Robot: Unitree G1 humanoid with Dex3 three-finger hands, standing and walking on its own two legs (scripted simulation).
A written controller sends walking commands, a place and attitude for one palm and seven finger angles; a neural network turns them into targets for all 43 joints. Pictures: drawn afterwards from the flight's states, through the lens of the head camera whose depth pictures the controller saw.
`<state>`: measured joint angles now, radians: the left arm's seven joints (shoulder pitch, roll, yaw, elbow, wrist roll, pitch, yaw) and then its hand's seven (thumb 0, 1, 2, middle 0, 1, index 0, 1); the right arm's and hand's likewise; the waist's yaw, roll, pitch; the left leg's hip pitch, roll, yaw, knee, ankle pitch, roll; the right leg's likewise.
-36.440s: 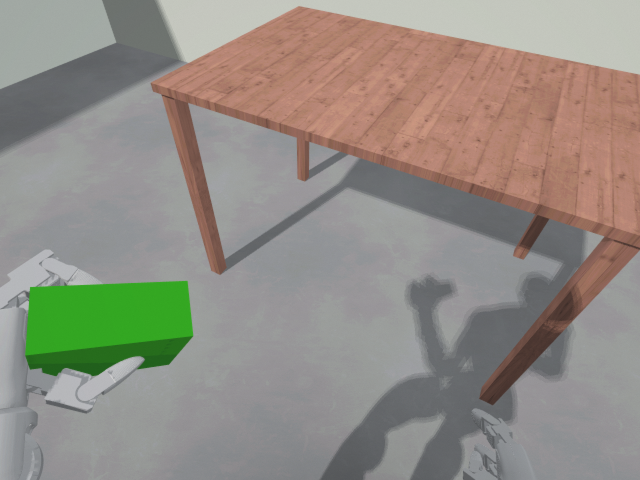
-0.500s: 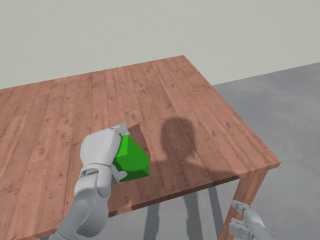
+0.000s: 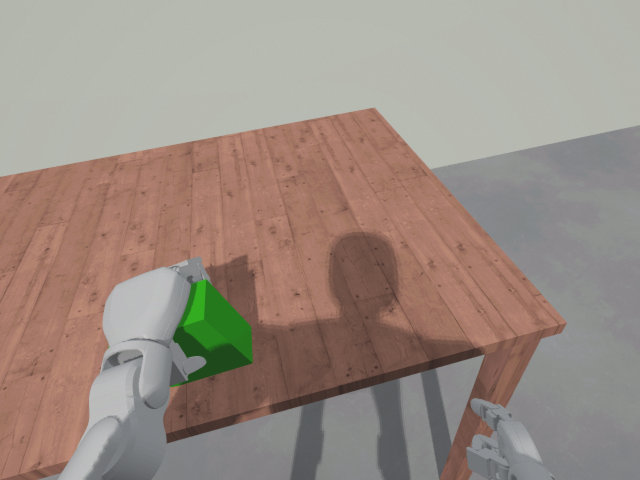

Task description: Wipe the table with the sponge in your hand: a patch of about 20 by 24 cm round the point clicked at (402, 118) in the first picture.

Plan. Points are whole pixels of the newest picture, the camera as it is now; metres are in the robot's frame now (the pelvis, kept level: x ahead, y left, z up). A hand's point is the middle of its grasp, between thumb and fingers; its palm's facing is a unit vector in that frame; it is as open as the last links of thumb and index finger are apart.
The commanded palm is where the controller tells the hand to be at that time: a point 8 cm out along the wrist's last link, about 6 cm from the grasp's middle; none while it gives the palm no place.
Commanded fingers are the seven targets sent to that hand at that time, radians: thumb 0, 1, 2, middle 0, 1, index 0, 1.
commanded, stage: wipe forward along the middle lane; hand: left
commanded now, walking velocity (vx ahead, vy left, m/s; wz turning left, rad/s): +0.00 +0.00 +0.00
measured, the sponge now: (196, 343) +0.25 +0.20 +0.07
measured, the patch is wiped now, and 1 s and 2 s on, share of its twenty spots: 1.00 1.00 1.00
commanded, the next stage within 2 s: slide back across to the first lane in 1.60 s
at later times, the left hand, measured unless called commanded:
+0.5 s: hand (177, 304) +0.29 +0.24 +0.10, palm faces +0.02 -0.09 -1.00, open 9.5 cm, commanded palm +0.26 +0.23 +0.15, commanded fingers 0.00 0.10 1.30 -1.20 -1.60 -1.20 -1.60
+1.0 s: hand (180, 281) +0.32 +0.25 +0.10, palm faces -0.01 -0.05 -1.00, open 9.6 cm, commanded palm +0.30 +0.25 +0.13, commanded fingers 0.00 0.10 1.30 -1.20 -1.60 -1.20 -1.60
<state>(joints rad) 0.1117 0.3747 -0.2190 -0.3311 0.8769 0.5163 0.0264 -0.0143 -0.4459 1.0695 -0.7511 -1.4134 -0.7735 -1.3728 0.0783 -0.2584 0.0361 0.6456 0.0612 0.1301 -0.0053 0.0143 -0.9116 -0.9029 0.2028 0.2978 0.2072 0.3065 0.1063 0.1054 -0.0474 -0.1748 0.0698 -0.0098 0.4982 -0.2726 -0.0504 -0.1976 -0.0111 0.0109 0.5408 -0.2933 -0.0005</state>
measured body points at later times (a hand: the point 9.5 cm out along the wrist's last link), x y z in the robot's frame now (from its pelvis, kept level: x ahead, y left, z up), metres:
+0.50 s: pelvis -0.01 +0.00 +0.00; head -0.04 -0.05 +0.45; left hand +0.28 +0.24 +0.16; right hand +0.22 -0.20 -0.09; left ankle +0.00 +0.17 -0.73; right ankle +0.00 -0.12 -0.73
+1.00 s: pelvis -0.02 +0.00 +0.00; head -0.04 -0.04 +0.45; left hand +0.32 +0.25 +0.16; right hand +0.20 -0.22 -0.10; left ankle +0.00 +0.17 -0.73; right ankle +0.00 -0.12 -0.73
